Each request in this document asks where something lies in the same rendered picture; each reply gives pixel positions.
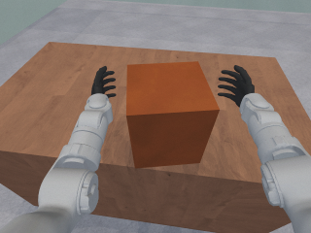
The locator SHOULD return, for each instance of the robot left hand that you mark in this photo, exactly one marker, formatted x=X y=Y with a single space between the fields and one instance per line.
x=98 y=83

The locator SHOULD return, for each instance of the robot right forearm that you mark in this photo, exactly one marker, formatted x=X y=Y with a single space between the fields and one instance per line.
x=270 y=134

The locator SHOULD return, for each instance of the pedestal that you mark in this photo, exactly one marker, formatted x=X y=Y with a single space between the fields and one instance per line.
x=40 y=105

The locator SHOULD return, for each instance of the robot right hand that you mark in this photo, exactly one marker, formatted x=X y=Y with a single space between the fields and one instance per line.
x=243 y=84

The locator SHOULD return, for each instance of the robot left forearm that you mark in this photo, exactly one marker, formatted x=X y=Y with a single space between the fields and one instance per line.
x=84 y=147

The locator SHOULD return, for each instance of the carton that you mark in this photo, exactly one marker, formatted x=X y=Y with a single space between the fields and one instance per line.
x=170 y=113

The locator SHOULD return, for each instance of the robot right upper arm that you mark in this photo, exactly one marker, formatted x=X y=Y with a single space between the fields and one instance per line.
x=287 y=183

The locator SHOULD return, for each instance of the robot left upper arm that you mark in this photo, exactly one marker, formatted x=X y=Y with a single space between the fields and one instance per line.
x=66 y=195

